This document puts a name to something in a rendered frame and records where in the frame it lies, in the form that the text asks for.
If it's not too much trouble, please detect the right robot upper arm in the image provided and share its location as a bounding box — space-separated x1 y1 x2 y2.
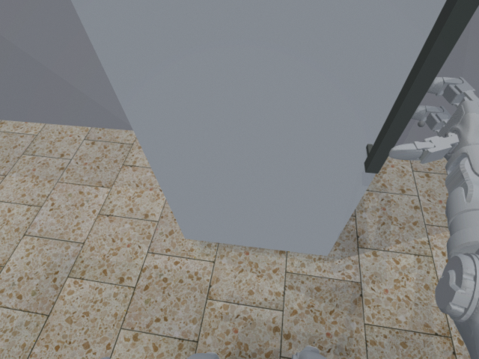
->
435 253 479 359

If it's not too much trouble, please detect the robot right hand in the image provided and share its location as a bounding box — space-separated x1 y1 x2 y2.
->
388 77 479 164

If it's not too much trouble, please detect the robot right shin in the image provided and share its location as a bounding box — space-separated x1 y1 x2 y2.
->
301 346 320 354

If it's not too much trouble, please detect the right robot forearm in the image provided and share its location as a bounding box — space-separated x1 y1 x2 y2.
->
445 145 479 261

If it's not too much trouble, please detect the fridge door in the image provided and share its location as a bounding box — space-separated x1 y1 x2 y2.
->
71 0 447 256

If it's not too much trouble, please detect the handle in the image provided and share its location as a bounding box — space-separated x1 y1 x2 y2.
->
364 0 479 174

